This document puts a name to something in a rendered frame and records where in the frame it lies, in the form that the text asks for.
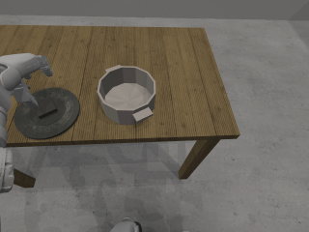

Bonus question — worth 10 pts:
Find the lid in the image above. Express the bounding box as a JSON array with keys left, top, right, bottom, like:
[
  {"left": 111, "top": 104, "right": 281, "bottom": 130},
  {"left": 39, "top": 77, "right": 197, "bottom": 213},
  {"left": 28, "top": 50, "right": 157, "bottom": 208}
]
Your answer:
[{"left": 14, "top": 87, "right": 80, "bottom": 140}]

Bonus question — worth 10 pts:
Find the knob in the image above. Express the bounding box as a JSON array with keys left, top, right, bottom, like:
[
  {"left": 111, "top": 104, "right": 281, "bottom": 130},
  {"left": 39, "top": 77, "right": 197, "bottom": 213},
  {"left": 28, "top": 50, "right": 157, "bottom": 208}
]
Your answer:
[{"left": 35, "top": 97, "right": 58, "bottom": 119}]

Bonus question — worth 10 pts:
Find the robot left forearm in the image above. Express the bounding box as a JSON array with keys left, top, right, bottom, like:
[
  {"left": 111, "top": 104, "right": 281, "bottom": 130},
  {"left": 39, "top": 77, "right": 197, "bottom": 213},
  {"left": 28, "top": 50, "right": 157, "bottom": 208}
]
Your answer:
[{"left": 0, "top": 61, "right": 21, "bottom": 148}]

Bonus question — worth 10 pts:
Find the pot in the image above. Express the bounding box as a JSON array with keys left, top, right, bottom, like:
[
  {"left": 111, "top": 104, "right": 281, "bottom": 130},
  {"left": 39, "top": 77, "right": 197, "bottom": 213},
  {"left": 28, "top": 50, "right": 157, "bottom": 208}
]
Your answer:
[{"left": 97, "top": 65, "right": 156, "bottom": 125}]

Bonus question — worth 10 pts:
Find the table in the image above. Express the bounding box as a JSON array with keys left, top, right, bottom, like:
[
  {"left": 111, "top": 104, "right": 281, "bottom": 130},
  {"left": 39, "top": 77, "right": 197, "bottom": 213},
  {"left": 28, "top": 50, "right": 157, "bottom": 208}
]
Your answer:
[{"left": 0, "top": 24, "right": 240, "bottom": 189}]

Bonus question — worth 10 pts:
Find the left robot shin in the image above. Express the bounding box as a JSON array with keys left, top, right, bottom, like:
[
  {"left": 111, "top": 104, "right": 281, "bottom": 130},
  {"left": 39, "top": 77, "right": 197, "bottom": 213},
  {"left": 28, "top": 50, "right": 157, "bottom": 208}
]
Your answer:
[{"left": 122, "top": 217, "right": 134, "bottom": 223}]

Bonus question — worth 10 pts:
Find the robot left hand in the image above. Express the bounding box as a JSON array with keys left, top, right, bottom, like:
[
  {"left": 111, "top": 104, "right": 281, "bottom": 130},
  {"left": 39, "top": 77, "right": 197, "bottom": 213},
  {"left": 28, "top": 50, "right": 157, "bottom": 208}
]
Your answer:
[{"left": 0, "top": 53, "right": 53, "bottom": 108}]

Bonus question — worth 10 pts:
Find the left robot thigh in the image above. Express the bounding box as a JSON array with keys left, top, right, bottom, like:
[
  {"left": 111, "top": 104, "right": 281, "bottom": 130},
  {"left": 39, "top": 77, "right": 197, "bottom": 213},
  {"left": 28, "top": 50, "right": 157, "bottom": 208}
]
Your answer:
[{"left": 110, "top": 221, "right": 139, "bottom": 232}]

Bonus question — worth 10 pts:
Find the robot left upper arm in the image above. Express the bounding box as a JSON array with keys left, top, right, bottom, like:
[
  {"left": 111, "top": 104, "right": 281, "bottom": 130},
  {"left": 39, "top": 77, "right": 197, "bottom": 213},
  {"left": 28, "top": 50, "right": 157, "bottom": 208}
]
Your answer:
[{"left": 0, "top": 147, "right": 14, "bottom": 232}]

